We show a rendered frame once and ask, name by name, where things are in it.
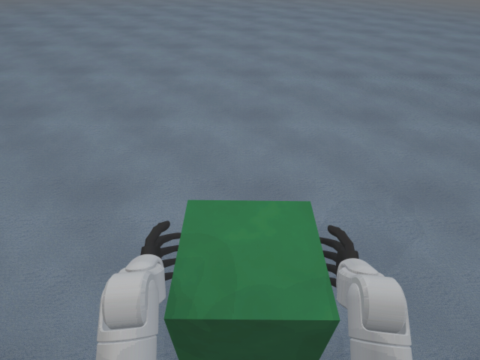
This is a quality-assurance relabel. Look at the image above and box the carton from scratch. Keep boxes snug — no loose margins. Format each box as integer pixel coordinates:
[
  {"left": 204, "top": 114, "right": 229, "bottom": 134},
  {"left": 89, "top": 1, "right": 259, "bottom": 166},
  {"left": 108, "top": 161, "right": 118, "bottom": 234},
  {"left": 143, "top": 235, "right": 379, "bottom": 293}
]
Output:
[{"left": 164, "top": 200, "right": 340, "bottom": 360}]

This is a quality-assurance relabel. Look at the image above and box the robot right forearm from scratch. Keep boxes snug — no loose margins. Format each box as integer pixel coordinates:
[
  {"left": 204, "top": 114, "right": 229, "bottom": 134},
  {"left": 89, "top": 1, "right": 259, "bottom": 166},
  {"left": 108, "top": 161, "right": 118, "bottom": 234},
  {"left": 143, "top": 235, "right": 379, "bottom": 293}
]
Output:
[{"left": 336, "top": 258, "right": 413, "bottom": 360}]

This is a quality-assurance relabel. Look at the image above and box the right robot hand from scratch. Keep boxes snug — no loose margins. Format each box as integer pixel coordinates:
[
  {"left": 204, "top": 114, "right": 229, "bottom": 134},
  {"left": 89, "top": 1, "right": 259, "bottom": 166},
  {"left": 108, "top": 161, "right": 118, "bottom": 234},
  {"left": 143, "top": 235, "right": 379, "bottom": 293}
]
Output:
[{"left": 319, "top": 225, "right": 359, "bottom": 287}]

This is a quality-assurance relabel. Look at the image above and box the left robot hand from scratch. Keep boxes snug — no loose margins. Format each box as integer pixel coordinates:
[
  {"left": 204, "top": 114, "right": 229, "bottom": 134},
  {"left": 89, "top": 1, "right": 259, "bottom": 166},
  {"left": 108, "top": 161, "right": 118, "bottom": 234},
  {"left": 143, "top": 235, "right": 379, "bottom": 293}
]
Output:
[{"left": 140, "top": 221, "right": 181, "bottom": 281}]

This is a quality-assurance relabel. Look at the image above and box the robot left forearm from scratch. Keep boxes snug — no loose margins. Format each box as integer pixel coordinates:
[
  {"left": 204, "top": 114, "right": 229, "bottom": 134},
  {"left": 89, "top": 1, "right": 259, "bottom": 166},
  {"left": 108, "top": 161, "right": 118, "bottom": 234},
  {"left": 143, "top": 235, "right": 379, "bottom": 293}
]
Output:
[{"left": 96, "top": 254, "right": 166, "bottom": 360}]

